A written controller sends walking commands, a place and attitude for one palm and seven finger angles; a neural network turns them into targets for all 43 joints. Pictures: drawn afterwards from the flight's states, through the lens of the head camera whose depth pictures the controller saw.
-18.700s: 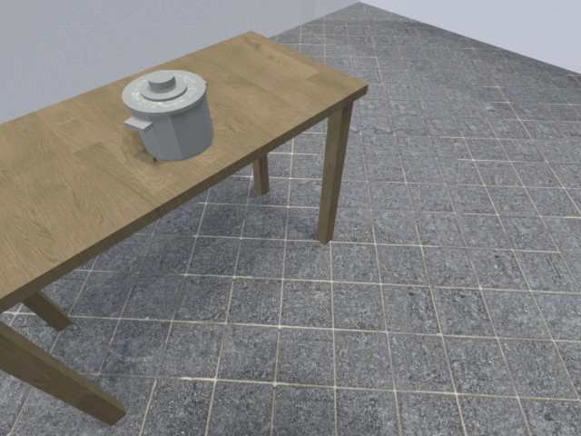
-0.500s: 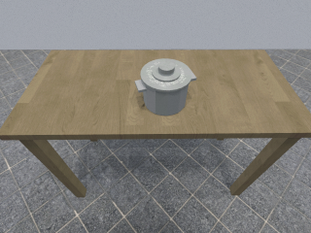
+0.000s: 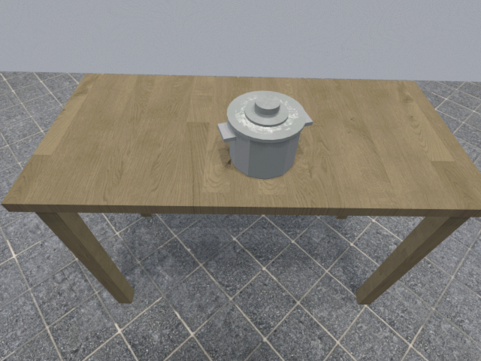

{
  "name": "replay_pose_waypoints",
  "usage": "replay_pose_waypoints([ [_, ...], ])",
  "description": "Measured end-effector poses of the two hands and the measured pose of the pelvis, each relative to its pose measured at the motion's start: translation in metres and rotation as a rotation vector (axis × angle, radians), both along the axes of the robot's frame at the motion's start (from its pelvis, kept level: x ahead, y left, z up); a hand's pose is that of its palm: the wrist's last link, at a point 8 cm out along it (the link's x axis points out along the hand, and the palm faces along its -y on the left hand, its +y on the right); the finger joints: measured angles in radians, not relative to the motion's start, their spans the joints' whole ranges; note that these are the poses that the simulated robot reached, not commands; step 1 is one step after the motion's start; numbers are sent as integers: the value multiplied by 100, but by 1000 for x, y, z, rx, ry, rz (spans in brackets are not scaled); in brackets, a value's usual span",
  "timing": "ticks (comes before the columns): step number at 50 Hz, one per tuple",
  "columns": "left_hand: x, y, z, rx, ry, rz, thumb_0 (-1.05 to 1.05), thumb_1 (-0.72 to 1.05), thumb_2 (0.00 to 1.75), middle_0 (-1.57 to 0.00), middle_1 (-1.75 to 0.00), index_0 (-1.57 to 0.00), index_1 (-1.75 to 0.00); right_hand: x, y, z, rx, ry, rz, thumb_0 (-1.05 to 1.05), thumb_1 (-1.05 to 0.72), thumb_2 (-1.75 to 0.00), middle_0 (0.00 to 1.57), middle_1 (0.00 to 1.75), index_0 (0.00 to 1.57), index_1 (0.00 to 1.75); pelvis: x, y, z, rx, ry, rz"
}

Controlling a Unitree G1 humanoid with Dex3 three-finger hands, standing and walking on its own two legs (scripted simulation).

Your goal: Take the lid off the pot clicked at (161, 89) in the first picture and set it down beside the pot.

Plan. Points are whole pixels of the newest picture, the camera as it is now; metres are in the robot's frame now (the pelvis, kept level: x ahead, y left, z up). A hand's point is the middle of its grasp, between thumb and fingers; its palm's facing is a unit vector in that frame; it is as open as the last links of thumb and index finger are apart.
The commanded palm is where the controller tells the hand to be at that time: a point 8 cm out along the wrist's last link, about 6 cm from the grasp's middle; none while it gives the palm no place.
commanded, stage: look again from close up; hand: left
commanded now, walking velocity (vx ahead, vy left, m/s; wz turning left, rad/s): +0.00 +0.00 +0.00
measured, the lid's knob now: (267, 104) +0.58 -0.01 +0.11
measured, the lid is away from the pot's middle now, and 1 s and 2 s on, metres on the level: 0.00 0.00 0.00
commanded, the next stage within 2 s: shuffle to correct the standing spot in 0.08 s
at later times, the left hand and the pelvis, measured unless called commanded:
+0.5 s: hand out of the picture -0.01 +0.15 -0.18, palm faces +0.08 -0.98 -0.17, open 7.4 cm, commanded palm none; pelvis +0.03 -0.01 -0.01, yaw +2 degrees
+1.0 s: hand out of the picture +0.10 +0.11 -0.20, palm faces +0.09 -0.99 -0.13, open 7.4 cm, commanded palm none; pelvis +0.10 -0.06 -0.01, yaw +2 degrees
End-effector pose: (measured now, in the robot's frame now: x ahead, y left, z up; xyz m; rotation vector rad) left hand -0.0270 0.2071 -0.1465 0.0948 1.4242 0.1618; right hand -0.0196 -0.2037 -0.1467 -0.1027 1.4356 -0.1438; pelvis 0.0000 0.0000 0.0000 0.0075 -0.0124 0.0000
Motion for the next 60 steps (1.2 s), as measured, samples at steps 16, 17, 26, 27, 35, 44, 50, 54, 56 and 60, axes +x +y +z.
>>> replay_pose_waypoints([
  [16,4,4,-3,-6,3,0,0,91,89,-20,-30,-20,-30,2,4,1,-1,3,-5,1,-92,-90,20,30,20,30,6,3,-1,2,4,10],
  [17,5,3,-4,-7,5,2,0,91,89,-20,-30,-20,-30,3,4,0,1,7,-6,1,-92,-90,20,30,20,30,7,2,-2,3,6,13],
  [26,10,-11,-5,3,44,32,0,91,89,-20,-30,-20,-30,17,-10,-4,9,42,-17,0,-91,-90,20,30,20,30,31,-16,-6,14,31,28],
  [27,11,-14,-4,4,49,36,0,91,89,-20,-30,-20,-30,20,-13,-4,7,43,-18,0,-91,-90,20,30,20,30,35,-19,-6,13,34,28],
  [35,21,-40,-11,-1,73,89,0,91,89,-20,-30,-20,-30,65,-47,-7,-46,36,14,0,-91,-90,20,30,20,30,59,-39,-12,-12,32,50],
  [44,46,-55,-34,-65,120,74,0,91,89,-20,-30,-20,-30,155,-64,-4,-121,-137,43,0,-92,-90,20,30,20,30,90,-42,-25,-8,6,26],
  [50,119,-44,-26,-27,-16,32,1,91,89,-20,-30,-20,-30,163,-75,11,-121,-148,49,0,-93,-90,20,30,20,30,101,-56,-12,-7,6,33],
  [54,169,-40,-10,13,-152,34,1,91,89,-20,-30,-20,-30,163,-92,15,-106,-99,80,0,-93,-90,20,30,20,30,107,-71,-4,-25,17,48],
  [56,187,-43,-4,33,-190,19,1,91,89,-20,-30,-20,-30,167,-104,14,-97,-91,78,0,-93,-90,20,30,20,30,111,-81,-3,-32,20,51],
  [60,212,-56,0,78,-225,-16,0,91,89,-20,-30,-19,-30,177,-134,2,-79,-99,55,0,-92,-90,21,30,20,30,124,-107,-11,-29,21,55],
])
